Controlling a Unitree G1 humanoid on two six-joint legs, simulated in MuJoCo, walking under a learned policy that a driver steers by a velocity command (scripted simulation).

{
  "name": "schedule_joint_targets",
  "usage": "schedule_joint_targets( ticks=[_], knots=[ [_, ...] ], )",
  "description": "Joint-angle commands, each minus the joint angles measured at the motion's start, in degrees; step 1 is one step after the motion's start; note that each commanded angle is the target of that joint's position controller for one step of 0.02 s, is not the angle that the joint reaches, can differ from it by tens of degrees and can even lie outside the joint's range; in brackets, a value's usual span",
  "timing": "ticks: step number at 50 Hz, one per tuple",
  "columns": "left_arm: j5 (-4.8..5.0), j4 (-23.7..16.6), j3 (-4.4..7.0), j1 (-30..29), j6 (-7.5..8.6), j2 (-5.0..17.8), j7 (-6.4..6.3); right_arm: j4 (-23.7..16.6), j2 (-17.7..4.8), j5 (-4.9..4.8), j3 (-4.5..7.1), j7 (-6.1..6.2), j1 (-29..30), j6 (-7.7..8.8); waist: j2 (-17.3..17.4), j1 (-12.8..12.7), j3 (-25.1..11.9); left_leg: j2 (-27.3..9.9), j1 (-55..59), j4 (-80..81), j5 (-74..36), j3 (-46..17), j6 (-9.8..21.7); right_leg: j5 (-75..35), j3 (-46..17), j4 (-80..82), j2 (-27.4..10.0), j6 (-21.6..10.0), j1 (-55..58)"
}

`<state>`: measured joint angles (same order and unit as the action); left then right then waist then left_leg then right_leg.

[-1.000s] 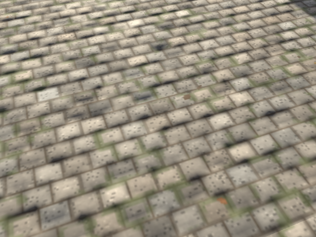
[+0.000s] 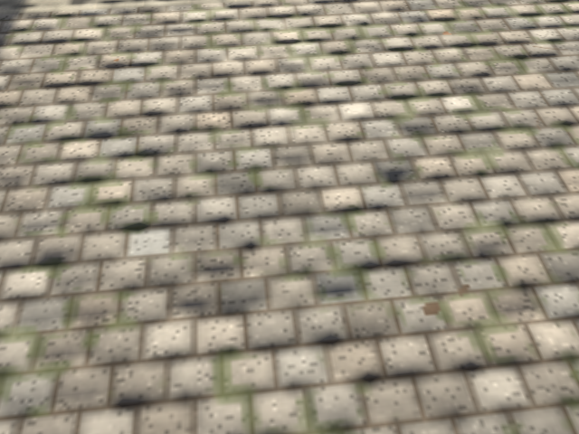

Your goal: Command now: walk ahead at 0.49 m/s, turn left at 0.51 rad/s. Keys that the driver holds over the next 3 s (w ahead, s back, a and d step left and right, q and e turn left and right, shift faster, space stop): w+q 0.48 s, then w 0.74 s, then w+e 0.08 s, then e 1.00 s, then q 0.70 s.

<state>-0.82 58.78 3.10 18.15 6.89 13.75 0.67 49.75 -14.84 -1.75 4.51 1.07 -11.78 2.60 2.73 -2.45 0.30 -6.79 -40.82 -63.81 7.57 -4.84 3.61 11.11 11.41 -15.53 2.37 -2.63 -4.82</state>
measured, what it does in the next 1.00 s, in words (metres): walks ahead, turning left: left foot, then right foot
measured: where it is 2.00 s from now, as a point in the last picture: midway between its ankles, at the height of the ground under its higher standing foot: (212, 294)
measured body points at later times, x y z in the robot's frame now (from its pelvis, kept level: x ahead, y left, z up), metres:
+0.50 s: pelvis +0.27 +0.09 +0.00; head +0.30 +0.12 +0.45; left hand +0.37 +0.40 -0.10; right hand +0.42 -0.15 -0.11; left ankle +0.27 +0.15 -0.74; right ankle +0.38 -0.09 -0.66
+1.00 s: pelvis +0.57 +0.12 +0.00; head +0.59 +0.12 +0.45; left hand +0.54 +0.40 -0.12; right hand +0.78 -0.08 -0.12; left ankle +0.51 +0.26 -0.66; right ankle +0.62 +0.05 -0.74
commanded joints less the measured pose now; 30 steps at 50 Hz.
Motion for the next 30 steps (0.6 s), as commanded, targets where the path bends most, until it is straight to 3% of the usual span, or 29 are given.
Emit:
schedule_joint_targets(
  ticks=[1,6,9,11,12,13,14,15,16,17,18,19,20,22,24,27,30],
  knots=[
    [-0.22,-4.1,1.03,-4.5,0.58,7.2,-1.13,-3.4,-0.2,0.29,-0.19,-1.07,-0.8,0.39,-4.6,2.8,3.9,-1.7,-2.0,7.7,-7.6,-1.5,-0.7,-13.8,-6.8,9.2,-17.2,-7.7,-3.3],
    [0.83,-3.7,1.56,0.9,-0.83,9.6,-1.95,-8.3,0.7,0.56,-1.20,-3.40,10.5,0.91,-3.3,-1.5,6.0,-0.7,-3.5,20.5,-9.5,5.0,0.0,-15.1,-2.2,7.1,-18.8,-6.7,4.9],
    [1.57,-3.8,2.08,1.6,-2.07,11.0,-1.93,-11.1,-0.2,0.28,-1.04,-4.49,12.7,0.80,-4.6,-1.1,5.8,1.3,-1.2,24.5,-2.7,8.4,1.7,-24.2,0.1,2.4,-19.9,-5.4,9.8],
    [1.73,-4.7,2.57,-0.1,-2.77,12.6,-2.16,-11.6,-2.6,0.24,0.15,-4.78,8.9,0.50,-7.5,2.2,1.8,5.7,7.7,24.9,2.9,12.2,3.9,-44.6,2.1,-6.4,-19.8,-4.1,10.6],
    [1.78,-5.2,2.74,-1.3,-3.29,13.2,-2.32,-10.4,-4.8,0.01,1.41,-4.80,2.5,0.44,-8.2,6.0,-1.9,8.6,16.0,26.4,3.9,13.6,5.6,-52.3,3.1,-15.9,-19.0,-3.3,9.5],
    [1.96,-5.9,2.51,-2.1,-3.51,12.8,-2.39,-7.9,-8.6,-0.01,3.56,-4.16,-7.4,0.38,-6.8,11.1,-7.1,11.1,31.0,30.8,0.3,12.6,7.9,-49.3,3.9,-29.6,-16.6,-1.2,3.4],
    [0.30,-7.9,1.32,-0.8,-2.83,9.2,-2.15,-6.3,-15.0,0.02,5.49,-2.63,-14.2,-0.14,3.7,11.7,-11.7,-0.1,47.9,32.3,-0.8,-5.3,11.6,-18.0,3.6,-49.4,-12.7,1.5,-13.8],
    [0.64,-11.2,-0.53,2.4,-0.31,3.0,-1.26,-8.7,-18.3,0.71,5.38,-2.75,-11.0,0.67,13.1,5.3,-19.7,-13.0,62.3,43.9,8.9,-41.8,23.4,21.8,-7.7,-67.6,0.2,3.8,-34.8],
    [2.86,-12.8,0.66,-5.3,2.18,8.7,-0.41,-8.5,-13.0,1.33,3.87,-3.25,-12.9,1.29,5.4,9.5,-19.9,-12.8,62.3,48.7,8.6,-41.9,20.7,19.3,-17.5,-69.9,-2.4,2.0,-41.0],
    [4.04,-14.2,0.72,-8.1,2.94,8.7,-0.16,-8.3,-9.9,1.45,3.05,-3.21,-10.7,1.82,4.1,8.2,-12.5,-10.9,56.5,47.6,4.1,-32.0,17.9,14.5,-16.7,-66.9,-4.9,0.4,-43.9],
    [2.94,-13.5,0.67,-7.9,2.93,8.2,-0.59,-9.2,-7.8,0.93,2.37,-3.29,-5.9,2.11,-2.7,5.0,-7.9,-7.9,46.8,47.3,-2.5,-23.9,15.4,10.0,-16.6,-61.5,-7.7,0.2,-40.6],
    [1.86,-12.9,1.34,-7.0,2.23,8.8,-0.98,-10.2,-5.9,0.97,1.71,-3.18,-2.1,2.23,-3.1,2.8,-6.2,-5.5,39.6,47.7,-7.4,-18.4,13.5,7.6,-16.6,-56.4,-9.7,0.5,-35.9],
    [1.55,-12.9,1.65,-5.6,1.18,8.9,-0.82,-11.1,-5.0,1.37,1.27,-2.98,-0.4,2.25,-2.4,1.1,-5.4,-4.0,35.1,49.1,-9.5,-16.1,13.0,6.2,-16.8,-54.1,-10.6,1.0,-32.4],
    [0.49,-13.8,1.71,-5.7,-0.30,7.6,-0.84,-11.1,-6.3,1.04,1.51,-2.46,-1.2,2.61,-2.6,0.4,-4.5,-2.7,30.7,50.5,-14.8,-13.6,13.7,4.1,-15.6,-49.8,-10.2,3.0,-30.5],
    [-0.21,-15.6,1.48,-9.4,-0.93,6.5,-1.20,-10.7,-8.0,0.85,1.95,-1.57,-3.4,2.71,-2.3,1.1,-2.9,-1.4,28.8,51.3,-16.7,-11.1,13.6,-0.7,-14.8,-43.3,-9.2,4.7,-32.0],
    [0.08,-17.1,0.88,-15.4,-0.80,5.2,-1.07,-9.8,-7.4,0.81,1.63,-0.63,-6.3,2.37,0.4,3.6,-1.5,0.7,29.6,51.2,-14.6,-7.6,11.1,-11.6,-14.0,-29.5,-7.5,5.3,-32.5],
    [0.63,-18.3,0.28,-20.3,-0.21,4.3,-0.24,-8.5,-7.4,0.86,1.40,-0.51,-8.9,2.41,2.4,6.2,-0.2,0.9,29.8,51.3,-8.5,-6.9,9.0,-19.8,-12.7,-19.3,-5.6,4.3,-29.0]
  ],
)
